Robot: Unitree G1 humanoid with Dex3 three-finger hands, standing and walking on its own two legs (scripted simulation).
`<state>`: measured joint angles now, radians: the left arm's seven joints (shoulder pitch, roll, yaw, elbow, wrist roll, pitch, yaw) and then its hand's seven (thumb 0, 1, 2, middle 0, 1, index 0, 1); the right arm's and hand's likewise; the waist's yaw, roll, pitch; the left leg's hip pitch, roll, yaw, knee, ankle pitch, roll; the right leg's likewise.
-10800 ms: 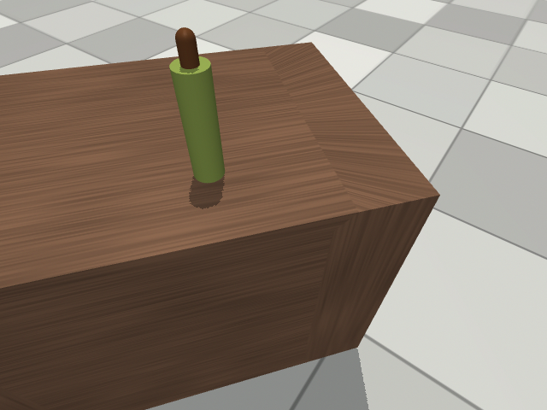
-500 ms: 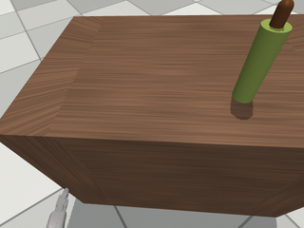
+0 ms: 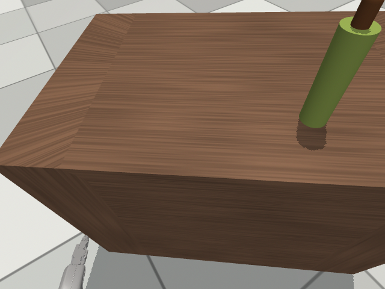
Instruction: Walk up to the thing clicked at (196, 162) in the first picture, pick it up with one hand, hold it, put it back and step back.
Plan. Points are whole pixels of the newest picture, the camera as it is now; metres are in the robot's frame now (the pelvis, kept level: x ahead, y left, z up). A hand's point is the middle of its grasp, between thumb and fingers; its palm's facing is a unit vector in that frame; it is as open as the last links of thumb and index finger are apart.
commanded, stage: go down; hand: right
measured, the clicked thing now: (337, 69) +0.52 -0.24 +0.18
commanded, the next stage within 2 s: none
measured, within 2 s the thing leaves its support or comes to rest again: neither
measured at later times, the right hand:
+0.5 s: hand out of the picture +0.39 -0.42 +0.22, palm faces +0.30 +0.95 +0.01, open 17.7 cm
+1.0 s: hand out of the picture +0.39 -0.42 +0.22, palm faces +0.31 +0.95 +0.02, open 17.7 cm
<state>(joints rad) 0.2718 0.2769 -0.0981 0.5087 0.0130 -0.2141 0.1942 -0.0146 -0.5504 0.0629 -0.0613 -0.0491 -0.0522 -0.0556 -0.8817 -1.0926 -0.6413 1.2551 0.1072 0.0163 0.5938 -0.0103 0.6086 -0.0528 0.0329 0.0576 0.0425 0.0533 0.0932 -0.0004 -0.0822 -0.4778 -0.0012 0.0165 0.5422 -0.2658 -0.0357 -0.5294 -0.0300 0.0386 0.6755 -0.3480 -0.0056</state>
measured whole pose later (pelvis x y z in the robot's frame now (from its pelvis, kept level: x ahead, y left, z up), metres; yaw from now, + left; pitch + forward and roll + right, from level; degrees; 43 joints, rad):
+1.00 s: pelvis +0.00 +0.00 +0.00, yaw +0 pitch +12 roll +3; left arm 0.28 0.28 -0.09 0.50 0.01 -0.20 0.20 -0.01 -0.54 0.05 -0.06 -0.05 -0.05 -0.05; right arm -0.84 -1.08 -0.67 1.22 0.12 0.02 0.59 -0.01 0.60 -0.06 0.04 0.06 0.05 0.05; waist 0.09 0.00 -0.09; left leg -0.48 0.00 0.02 0.55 -0.28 -0.03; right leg -0.53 -0.03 0.04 0.67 -0.35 0.00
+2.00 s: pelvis +0.00 +0.00 +0.00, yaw +0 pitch +12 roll +3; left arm 0.26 0.27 -0.09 0.55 0.01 -0.20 0.20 -0.01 -0.53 0.05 -0.06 -0.05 -0.06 -0.05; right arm -0.85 -1.07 -0.66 1.23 0.11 0.02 0.57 -0.01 0.58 -0.06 0.04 0.06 0.05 0.05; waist 0.08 0.00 -0.08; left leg -0.48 0.00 0.02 0.55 -0.27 -0.03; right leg -0.53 -0.03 0.04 0.67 -0.34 0.00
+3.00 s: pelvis +0.00 +0.00 +0.00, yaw +0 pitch +12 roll +3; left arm 0.25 0.27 -0.07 0.58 0.02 -0.20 0.21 -0.01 -0.54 0.05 -0.06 -0.05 -0.06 -0.05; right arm -0.82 -1.05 -0.67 1.19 0.13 0.02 0.58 -0.01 0.54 -0.06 0.05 0.06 0.05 0.06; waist 0.08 0.00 -0.09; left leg -0.48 0.00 0.02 0.55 -0.27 -0.03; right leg -0.53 -0.03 0.04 0.67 -0.35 0.00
